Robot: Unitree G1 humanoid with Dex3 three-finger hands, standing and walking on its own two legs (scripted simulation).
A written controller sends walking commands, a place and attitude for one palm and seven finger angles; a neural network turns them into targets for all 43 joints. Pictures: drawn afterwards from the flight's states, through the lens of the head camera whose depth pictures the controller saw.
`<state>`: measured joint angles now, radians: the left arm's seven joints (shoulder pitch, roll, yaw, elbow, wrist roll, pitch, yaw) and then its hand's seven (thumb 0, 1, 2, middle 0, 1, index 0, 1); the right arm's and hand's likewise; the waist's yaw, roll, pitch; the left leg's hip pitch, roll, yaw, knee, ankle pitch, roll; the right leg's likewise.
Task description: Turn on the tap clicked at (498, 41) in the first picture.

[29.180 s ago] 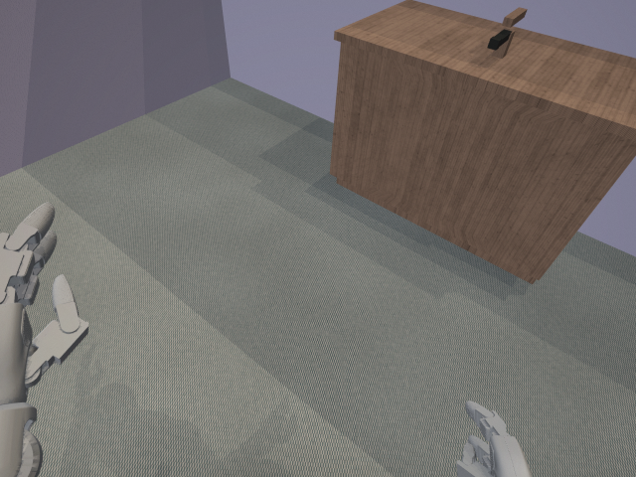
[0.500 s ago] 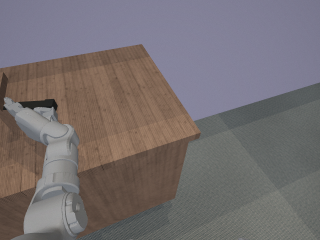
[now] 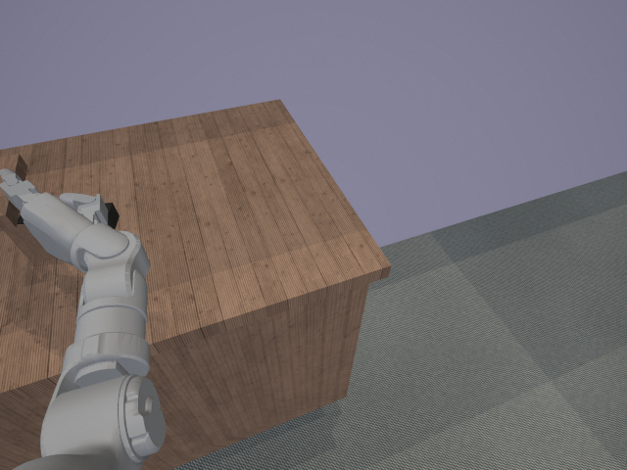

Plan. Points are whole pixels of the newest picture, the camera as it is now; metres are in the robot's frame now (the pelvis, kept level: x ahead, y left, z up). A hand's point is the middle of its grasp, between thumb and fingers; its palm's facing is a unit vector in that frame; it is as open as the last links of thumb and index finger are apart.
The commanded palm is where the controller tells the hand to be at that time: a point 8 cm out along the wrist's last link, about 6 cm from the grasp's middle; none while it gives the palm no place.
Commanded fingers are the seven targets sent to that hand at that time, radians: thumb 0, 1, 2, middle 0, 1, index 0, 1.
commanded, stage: lift the hand up off the lever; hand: left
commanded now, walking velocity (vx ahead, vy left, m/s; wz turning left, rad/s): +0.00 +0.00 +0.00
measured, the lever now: (105, 216) +0.46 +0.31 +0.08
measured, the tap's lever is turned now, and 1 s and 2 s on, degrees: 75 75 75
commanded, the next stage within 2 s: draw the hand back beside the body in 0.72 s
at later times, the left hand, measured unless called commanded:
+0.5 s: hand (89, 202) +0.41 +0.28 +0.15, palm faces +0.85 -0.53 -0.05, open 7.8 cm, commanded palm +0.36 +0.30 +0.16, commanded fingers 0.00 0.90 0.90 -0.15 -0.15 -0.15 -0.15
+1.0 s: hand (113, 203) +0.38 +0.24 +0.17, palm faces +0.50 -0.86 -0.09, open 7.8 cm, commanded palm +0.32 +0.29 +0.17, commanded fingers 0.00 0.90 0.90 -0.16 -0.18 -0.16 -0.18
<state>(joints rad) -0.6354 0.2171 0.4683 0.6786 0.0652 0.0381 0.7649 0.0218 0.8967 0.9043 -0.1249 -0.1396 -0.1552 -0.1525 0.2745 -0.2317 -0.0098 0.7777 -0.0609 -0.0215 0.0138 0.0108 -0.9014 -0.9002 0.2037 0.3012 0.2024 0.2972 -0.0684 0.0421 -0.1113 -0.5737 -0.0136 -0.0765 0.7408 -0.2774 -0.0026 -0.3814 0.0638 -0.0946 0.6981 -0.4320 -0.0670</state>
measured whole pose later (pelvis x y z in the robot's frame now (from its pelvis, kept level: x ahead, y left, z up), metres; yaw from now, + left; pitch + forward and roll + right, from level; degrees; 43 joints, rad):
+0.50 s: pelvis +0.02 -0.01 +0.01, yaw +0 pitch +4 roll +0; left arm -0.50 0.19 0.44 0.47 0.00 0.19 0.70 0.02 0.90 0.90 -0.17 -0.16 -0.15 -0.15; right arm 0.22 -0.24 -0.01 0.74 -0.02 0.03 -0.02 0.01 -0.90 -0.90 0.20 0.30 0.20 0.30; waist -0.03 0.03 -0.11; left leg -0.44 -0.02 -0.07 0.65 -0.28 -0.01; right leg -0.25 0.06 -0.08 0.60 -0.42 -0.07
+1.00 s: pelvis +0.01 +0.01 +0.02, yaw -3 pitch +0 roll +0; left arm -0.32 0.25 0.28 0.24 -0.06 0.18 0.31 0.02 0.90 0.90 -0.17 -0.17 -0.15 -0.16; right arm 0.20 -0.23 0.01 0.69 0.02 0.05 -0.07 0.01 -0.90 -0.90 0.20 0.30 0.20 0.30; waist 0.00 0.03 -0.07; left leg -0.35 -0.01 -0.02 0.58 -0.24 0.01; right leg -0.18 0.05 -0.03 0.55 -0.38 -0.05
